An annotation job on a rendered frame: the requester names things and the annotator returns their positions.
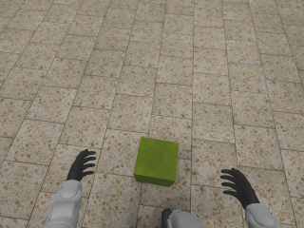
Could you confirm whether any robot left hand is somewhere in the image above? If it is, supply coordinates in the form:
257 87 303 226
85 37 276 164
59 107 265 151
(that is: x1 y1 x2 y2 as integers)
66 149 96 181

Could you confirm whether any carton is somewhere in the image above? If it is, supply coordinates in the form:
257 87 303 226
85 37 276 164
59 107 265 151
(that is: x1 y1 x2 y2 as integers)
133 137 179 187

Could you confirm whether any right robot forearm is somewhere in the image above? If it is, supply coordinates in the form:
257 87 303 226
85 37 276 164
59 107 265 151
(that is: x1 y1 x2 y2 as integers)
245 203 280 228

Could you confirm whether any robot right hand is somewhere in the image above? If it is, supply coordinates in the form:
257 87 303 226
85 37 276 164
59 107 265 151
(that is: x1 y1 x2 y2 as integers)
220 167 260 210

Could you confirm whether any left robot forearm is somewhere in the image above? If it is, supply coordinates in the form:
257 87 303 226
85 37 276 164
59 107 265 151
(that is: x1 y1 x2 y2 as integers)
43 180 83 228

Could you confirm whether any robot right thigh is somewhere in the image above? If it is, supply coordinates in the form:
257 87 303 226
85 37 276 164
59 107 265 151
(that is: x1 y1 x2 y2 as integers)
166 212 205 228

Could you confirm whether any robot right foot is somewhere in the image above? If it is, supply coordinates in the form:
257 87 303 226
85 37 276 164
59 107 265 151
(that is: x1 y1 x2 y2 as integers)
161 208 172 228

